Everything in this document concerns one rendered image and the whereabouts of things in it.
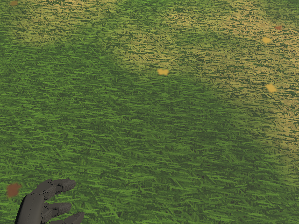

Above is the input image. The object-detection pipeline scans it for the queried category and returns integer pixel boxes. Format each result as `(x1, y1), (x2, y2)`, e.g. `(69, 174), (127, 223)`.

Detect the robot left hand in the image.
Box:
(13, 178), (85, 224)

